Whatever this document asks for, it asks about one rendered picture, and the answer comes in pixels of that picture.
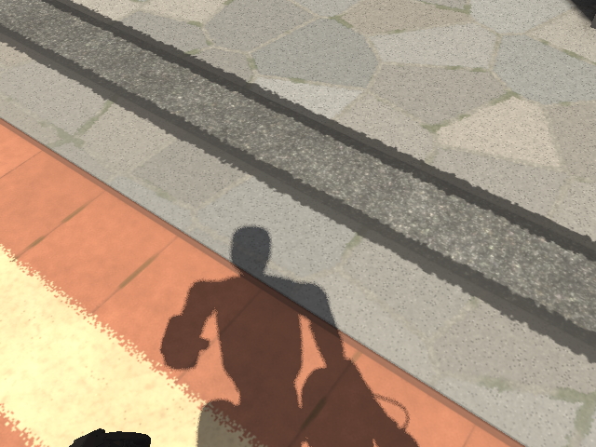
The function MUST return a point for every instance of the left robot hand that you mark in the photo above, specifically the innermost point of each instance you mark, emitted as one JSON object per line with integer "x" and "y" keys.
{"x": 98, "y": 438}

